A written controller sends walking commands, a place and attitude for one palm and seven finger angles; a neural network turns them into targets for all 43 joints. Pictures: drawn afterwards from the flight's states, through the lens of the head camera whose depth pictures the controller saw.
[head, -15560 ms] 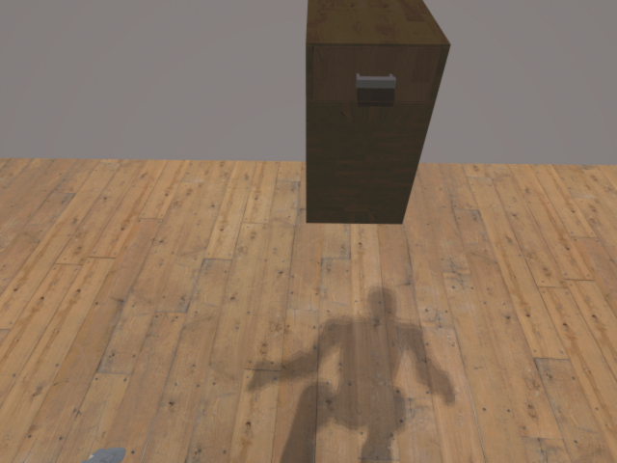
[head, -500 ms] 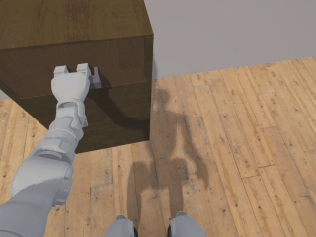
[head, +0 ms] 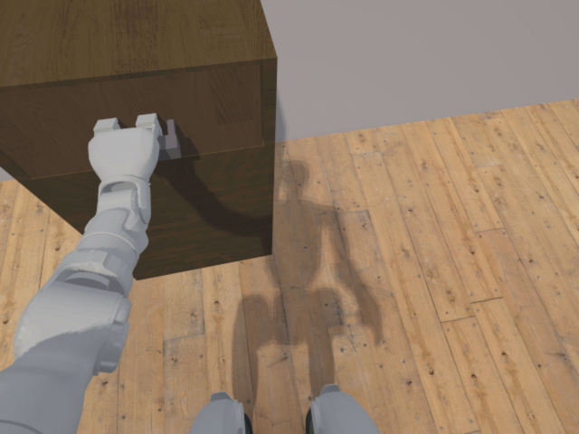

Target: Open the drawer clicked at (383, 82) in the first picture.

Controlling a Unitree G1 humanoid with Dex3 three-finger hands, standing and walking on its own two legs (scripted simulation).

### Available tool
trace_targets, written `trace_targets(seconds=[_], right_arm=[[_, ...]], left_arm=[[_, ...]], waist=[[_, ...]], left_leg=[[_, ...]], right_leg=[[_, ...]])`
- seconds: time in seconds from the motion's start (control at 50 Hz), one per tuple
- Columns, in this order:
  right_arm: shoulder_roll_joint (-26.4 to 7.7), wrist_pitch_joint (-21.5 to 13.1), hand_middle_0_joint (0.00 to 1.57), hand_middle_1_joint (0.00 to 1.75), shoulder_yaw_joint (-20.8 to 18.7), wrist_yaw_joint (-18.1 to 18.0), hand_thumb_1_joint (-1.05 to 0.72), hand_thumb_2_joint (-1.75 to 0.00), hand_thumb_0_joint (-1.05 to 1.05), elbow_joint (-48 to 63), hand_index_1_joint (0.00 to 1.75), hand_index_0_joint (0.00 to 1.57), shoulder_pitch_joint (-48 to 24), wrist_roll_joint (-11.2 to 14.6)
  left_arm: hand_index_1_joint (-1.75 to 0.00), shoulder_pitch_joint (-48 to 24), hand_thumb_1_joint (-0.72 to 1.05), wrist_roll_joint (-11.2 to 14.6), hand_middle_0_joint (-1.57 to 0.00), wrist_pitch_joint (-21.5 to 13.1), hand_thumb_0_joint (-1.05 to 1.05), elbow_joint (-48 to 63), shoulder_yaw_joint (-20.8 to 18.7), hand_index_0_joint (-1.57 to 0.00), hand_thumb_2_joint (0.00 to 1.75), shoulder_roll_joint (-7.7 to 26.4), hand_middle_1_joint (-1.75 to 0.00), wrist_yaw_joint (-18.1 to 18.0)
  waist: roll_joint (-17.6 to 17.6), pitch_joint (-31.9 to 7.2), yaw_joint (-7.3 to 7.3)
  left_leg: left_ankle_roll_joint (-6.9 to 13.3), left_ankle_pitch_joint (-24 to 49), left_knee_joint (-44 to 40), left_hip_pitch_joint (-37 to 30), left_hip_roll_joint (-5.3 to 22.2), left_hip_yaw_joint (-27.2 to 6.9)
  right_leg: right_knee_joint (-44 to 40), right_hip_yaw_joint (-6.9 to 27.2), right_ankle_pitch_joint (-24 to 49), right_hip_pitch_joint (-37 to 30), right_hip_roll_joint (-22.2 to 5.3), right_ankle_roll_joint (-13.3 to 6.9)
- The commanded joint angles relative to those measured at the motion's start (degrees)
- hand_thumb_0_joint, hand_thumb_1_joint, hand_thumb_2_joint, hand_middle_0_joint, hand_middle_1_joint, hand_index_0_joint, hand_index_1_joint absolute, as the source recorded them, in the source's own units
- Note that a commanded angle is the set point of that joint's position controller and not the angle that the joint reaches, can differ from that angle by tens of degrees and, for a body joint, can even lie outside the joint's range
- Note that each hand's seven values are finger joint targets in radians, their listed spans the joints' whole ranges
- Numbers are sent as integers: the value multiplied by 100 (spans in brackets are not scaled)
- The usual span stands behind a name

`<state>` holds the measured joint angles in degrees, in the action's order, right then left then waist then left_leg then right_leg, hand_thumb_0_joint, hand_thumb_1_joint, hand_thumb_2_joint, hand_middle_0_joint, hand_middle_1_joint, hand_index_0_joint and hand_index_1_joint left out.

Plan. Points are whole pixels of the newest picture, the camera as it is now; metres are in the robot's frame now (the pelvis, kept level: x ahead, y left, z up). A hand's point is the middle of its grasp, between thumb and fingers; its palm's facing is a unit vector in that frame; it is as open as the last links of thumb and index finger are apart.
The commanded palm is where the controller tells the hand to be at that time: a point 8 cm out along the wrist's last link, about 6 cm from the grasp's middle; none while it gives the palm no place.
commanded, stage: close the thumb around the handle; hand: left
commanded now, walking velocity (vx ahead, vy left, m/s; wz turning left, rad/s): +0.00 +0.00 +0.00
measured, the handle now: (136, 140) +0.55 +0.19 +0.00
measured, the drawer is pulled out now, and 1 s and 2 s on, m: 0.00 0.02 0.07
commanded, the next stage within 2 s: pull the drawer open in 0.08 s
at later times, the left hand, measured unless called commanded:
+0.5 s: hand (140, 183) +0.49 +0.18 -0.02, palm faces -0.05 -0.05 -1.00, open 6.0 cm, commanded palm +0.46 +0.17 +0.03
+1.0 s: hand (139, 185) +0.48 +0.18 -0.02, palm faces -0.06 -0.02 -1.00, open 6.0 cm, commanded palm +0.47 +0.18 +0.03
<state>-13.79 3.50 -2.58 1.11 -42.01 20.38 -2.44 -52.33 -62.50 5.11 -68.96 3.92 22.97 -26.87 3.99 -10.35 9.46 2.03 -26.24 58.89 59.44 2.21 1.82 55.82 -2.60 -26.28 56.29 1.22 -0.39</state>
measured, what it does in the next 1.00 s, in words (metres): stands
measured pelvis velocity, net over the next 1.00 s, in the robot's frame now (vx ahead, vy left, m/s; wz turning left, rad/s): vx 0.00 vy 0.00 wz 0.01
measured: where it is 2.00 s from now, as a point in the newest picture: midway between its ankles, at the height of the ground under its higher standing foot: outside the picture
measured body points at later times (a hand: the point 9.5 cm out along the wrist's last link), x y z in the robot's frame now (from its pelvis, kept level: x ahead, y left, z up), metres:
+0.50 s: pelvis +0.02 +0.00 +0.01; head +0.14 +0.00 +0.45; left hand +0.48 +0.18 +0.04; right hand +0.01 -0.26 -0.12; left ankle +0.00 +0.10 -0.67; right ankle -0.01 -0.12 -0.67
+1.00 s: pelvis +0.00 +0.00 +0.00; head +0.12 +0.00 +0.44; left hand +0.48 +0.18 +0.04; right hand +0.02 -0.27 -0.13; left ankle +0.00 +0.10 -0.67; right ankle -0.01 -0.12 -0.67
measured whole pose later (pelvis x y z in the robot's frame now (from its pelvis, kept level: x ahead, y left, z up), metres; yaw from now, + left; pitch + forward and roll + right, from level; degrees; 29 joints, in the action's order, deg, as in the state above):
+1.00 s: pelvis +0.00 +0.00 +0.00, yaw +0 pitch +25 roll -2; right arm -13.6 3.6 -3.0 0.8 -41.5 18.4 -2.4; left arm -48.8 -62.9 5.0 -67.4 4.1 20.7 -28.2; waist 3.6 -10.5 8.2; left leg 1.8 -26.0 58.0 57.1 1.9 1.8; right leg 55.4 -2.5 -26.3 54.2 1.1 -0.6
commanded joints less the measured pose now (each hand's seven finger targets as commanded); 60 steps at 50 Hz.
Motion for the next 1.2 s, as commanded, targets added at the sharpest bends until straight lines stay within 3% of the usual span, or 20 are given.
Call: trace_targets(seconds=[0.0,0.12,0.16,0.24,0.32,0.36,0.38,0.48,0.5,0.52,0.56,0.64,0.68,0.72,0.86,0.98,1.02,1.04,1.12,1.18], right_arm=[[-945,-44,20,30,-327,-86,-90,-90,0,212,30,20,1024,-2],[-947,-37,20,30,-342,-72,-90,-90,0,152,30,20,1033,-16],[-964,-20,20,30,-323,-71,-90,-90,0,168,30,20,1026,-8],[-933,1,20,30,-332,-59,-90,-90,0,261,30,20,984,9],[-879,5,20,30,-387,-18,-90,-90,0,324,30,20,880,18],[-864,28,20,30,-413,4,-90,-90,0,360,30,20,864,26],[-865,35,20,30,-419,5,-90,-90,0,368,30,20,829,20],[-811,90,20,30,-469,53,-90,-90,0,406,30,20,716,23],[-853,104,20,30,-453,16,-90,-90,0,255,30,20,744,16],[-871,94,20,30,-429,-30,-90,-90,0,108,30,20,792,-3],[-888,67,20,30,-436,-40,-90,-90,0,64,30,20,805,-29],[-847,74,20,30,-430,-39,-90,-90,0,120,30,20,795,-44],[-850,97,20,30,-408,-51,-90,-90,0,155,30,20,749,-37],[-846,96,20,30,-385,-66,-90,-90,0,198,30,20,730,-21],[-850,0,20,30,-359,-113,-90,-90,0,287,30,20,707,-2],[-886,-80,20,30,-329,-123,-90,-90,0,269,30,20,765,14],[-912,-97,20,30,-316,-117,-90,-90,0,239,30,20,767,10],[-929,-106,20,30,-316,-126,-90,-90,0,241,30,20,816,18],[-935,-118,20,30,-320,-120,-90,-90,0,181,30,20,862,10],[-913,-121,20,30,-323,-89,-90,-90,0,227,30,20,851,29]], left_arm=[[-135,-2051,90,-16,-40,-36,0,876,-97,-40,90,836,-135,-116],[-135,-2228,90,4,-40,-12,0,913,-115,-40,90,834,-135,-136],[-135,-1905,90,14,-40,9,0,797,-263,-40,90,1004,-135,-130],[-135,-1464,90,74,-40,-46,0,1018,-212,-40,90,815,-135,-76],[-135,-927,90,117,-40,-92,0,1265,-35,-40,90,379,-135,-73],[-135,-430,90,112,-40,-90,0,1373,-123,-40,90,376,-135,-107],[-135,-456,90,129,-40,-99,0,1548,-66,-40,90,302,-135,-132],[-135,235,90,117,-40,-30,0,1950,7,-40,90,29,-135,-234],[-135,-606,90,42,-40,-20,0,1842,19,-40,90,215,-135,-284],[-135,-1478,90,-25,-40,-19,0,1735,-62,-40,90,501,-135,-345],[-135,-1332,90,-153,-40,74,0,1323,-203,-40,90,645,-135,-432],[-135,-1610,90,-115,-40,171,0,1287,-64,-40,90,449,-135,-451],[-135,-1666,90,-72,-40,190,0,1280,-148,-40,90,584,-135,-416],[-135,-1693,90,-23,-40,192,0,1139,-155,-40,90,595,-135,-354],[-135,-1863,90,-46,-40,-7,0,1162,-124,-40,90,652,-135,-286],[-135,-1887,90,-65,-40,-18,0,919,-86,-40,90,703,-135,-308],[-135,-1931,90,-30,-40,3,0,885,-211,-40,90,887,-135,-302],[-135,-2035,90,-59,-40,-21,0,1050,-280,-40,90,1045,-135,-313],[-135,-2100,90,-18,-40,-2,0,1008,-302,-40,90,1075,-135,-299],[-135,-1596,90,33,-40,-12,0,992,-196,-40,90,828,-135,-261]], waist=[[170,-2640,175],[192,-2629,211],[138,-2611,113],[74,-2717,-27],[160,-2702,-154],[70,-2754,-282],[10,-2733,-245],[-120,-2628,-383],[-205,-2321,-105],[-156,-2068,73],[-19,-2159,-16],[88,-2500,41],[75,-2603,19],[-78,-2531,44],[83,-2546,74],[-68,-2403,119],[-28,-2398,97],[26,-2590,72],[40,-2588,90],[64,-2576,-43]], left_leg=[[44,2543,-417,-2283,-177,-257],[32,2635,-420,-2373,-156,-283],[39,2628,-432,-2313,-177,-249],[20,2826,-523,-2446,-160,-246],[-13,3192,-590,-2763,-112,-229],[-18,3440,-614,-2891,-95,-205],[-10,3442,-639,-2885,-90,-182],[-11,3967,-725,-3060,-86,-139],[-7,3695,-676,-2893,-70,-177],[2,3403,-622,-2627,-90,-194],[-10,3288,-623,-2648,-138,-200],[-24,3489,-542,-2823,-161,-225],[-16,3374,-513,-2775,-187,-199],[5,3172,-521,-2612,-210,-205],[28,2688,-477,-2493,-203,-199],[56,2143,-505,-2140,-224,-214],[63,2050,-500,-2030,-239,-200],[60,2067,-505,-2082,-227,-222],[61,2119,-510,-2092,-230,-217],[44,2104,-604,-2182,-218,-194]], right_leg=[[-585,25,2225,-1003,244,-118],[-585,15,2250,-963,242,-117],[-604,27,2295,-1084,247,-117],[-596,1,2485,-1303,249,-127],[-645,-23,2617,-1335,259,-140],[-676,-30,2782,-1485,264,-134],[-703,-26,2887,-1568,258,-121],[-807,-10,3375,-1888,229,-115],[-807,12,3304,-1641,213,-98],[-758,28,3161,-1427,191,-102],[-711,21,2899,-1321,206,-139],[-645,21,2975,-1321,198,-124],[-637,42,2984,-1398,199,-120],[-643,55,2931,-1461,199,-119],[-620,65,2454,-1207,211,-113],[-654,71,2000,-1099,227,-112],[-657,90,1946,-1137,220,-117],[-621,92,1943,-1165,219,-114],[-660,99,2014,-1217,224,-118],[-698,58,1938,-1247,247,-129]])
